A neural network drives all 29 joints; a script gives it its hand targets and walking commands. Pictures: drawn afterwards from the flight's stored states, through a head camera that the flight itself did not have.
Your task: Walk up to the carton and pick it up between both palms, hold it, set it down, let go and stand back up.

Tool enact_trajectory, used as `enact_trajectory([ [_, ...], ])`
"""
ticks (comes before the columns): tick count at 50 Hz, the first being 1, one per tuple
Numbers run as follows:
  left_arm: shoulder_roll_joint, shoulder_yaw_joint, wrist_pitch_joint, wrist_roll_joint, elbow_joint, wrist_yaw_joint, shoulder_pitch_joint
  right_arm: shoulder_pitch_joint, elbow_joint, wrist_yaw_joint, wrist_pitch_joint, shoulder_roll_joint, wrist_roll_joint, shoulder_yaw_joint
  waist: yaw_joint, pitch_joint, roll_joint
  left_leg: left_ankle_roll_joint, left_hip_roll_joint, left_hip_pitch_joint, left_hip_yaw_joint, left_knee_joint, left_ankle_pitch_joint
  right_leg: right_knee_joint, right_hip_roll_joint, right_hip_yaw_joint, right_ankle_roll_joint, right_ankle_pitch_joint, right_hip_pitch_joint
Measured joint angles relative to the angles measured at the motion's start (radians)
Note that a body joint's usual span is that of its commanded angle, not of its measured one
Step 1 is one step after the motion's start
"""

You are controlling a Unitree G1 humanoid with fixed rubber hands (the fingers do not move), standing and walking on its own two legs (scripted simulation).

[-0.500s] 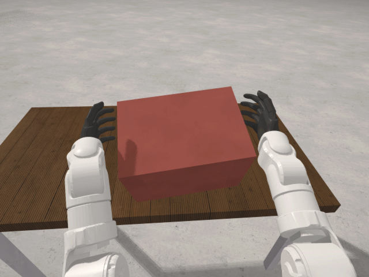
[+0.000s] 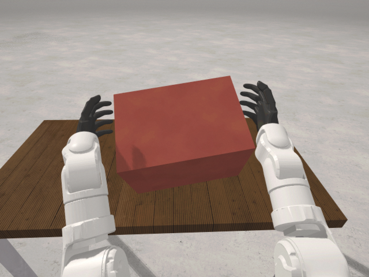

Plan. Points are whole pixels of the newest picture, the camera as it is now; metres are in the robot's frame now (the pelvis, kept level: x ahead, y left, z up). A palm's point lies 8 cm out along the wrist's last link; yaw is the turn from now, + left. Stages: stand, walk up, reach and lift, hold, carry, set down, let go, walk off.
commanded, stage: set down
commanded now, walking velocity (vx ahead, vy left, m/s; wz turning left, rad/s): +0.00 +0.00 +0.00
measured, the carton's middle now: (181, 138) +0.42 +0.01 +0.14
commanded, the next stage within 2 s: none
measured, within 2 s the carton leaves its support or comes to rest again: neither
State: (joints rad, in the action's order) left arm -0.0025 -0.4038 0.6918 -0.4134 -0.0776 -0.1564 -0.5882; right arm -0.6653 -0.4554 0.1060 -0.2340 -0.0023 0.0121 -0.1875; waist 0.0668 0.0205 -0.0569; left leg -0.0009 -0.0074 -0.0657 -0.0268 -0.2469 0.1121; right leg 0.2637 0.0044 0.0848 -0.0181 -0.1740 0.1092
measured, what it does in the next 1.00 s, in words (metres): stands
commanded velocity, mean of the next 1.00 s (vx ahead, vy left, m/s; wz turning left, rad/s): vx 0.00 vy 0.00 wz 0.00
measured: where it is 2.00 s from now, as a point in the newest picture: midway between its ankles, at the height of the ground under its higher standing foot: outside the picture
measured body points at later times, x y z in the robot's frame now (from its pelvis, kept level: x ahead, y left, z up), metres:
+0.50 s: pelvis +0.01 -0.01 +0.00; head -0.01 +0.02 +0.45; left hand +0.37 +0.20 +0.15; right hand +0.40 -0.15 +0.19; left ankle +0.03 +0.12 -0.75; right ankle +0.00 -0.10 -0.75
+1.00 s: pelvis +0.01 -0.01 +0.00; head +0.00 +0.00 +0.45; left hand +0.38 +0.20 +0.13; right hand +0.43 -0.16 +0.17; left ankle +0.03 +0.12 -0.75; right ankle +0.00 -0.10 -0.75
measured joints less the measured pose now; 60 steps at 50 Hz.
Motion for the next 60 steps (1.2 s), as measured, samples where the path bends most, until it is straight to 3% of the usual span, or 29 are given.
enact_trajectory([
  [8, 0.034, -0.007, -0.104, -0.016, -0.023, -0.003, 0.037, 0.032, -0.041, -0.046, 0.155, 0.013, -0.034, -0.044, -0.026, 0.043, 0.019, -0.003, -0.005, -0.031, -0.02, 0.002, 0.014, 0.003, -0.004, -0.02, -0.001, -0.009, 0.021],
  [18, 0.039, 0.051, -0.171, 0.034, -0.021, 0.078, 0.119, 0.086, -0.081, -0.031, 0.275, -0.011, -0.005, 0.005, -0.059, 0.079, 0.002, -0.015, -0.017, 0.042, -0.008, -0.007, 0.006, 0.002, -0.016, -0.008, -0.012, 0.0, -0.044],
  [25, 0.028, 0.036, -0.231, 0.056, -0.075, 0.113, 0.094, 0.043, -0.137, -0.031, 0.333, 0.011, -0.038, -0.028, -0.064, 0.039, -0.018, -0.022, -0.019, 0.085, 0.014, -0.002, -0.001, -0.016, -0.02, 0.014, -0.019, 0.005, -0.073],
  [35, 0.052, 0.014, -0.253, 0.037, -0.134, 0.105, 0.09, -0.001, -0.242, -0.074, 0.345, -0.014, -0.063, -0.066, -0.068, 0.036, -0.001, -0.019, -0.018, 0.064, 0.001, 0.01, 0.009, -0.032, -0.019, 0.001, -0.015, 0.003, -0.055],
  [44, 0.068, 0.028, -0.291, 0.065, -0.159, 0.152, 0.094, 0.005, -0.263, -0.074, 0.382, -0.04, -0.044, -0.05, -0.092, 0.033, 0.02, -0.022, -0.024, 0.112, -0.006, -0.004, 0.008, -0.02, -0.023, -0.006, -0.017, 0.007, -0.105],
  [60, 0.077, -0.05, -0.359, 0.05, -0.339, 0.167, 0.012, -0.116, -0.44, -0.128, 0.385, -0.035, -0.155, -0.191, -0.126, 0.005, 0.009, -0.027, -0.026, 0.126, -0.007, 0.02, -0.007, -0.013, -0.026, -0.005, -0.025, 0.004, -0.134],
])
